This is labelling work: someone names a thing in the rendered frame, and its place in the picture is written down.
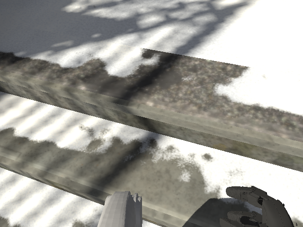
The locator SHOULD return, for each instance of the stairs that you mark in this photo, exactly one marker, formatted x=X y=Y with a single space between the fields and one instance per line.
x=182 y=182

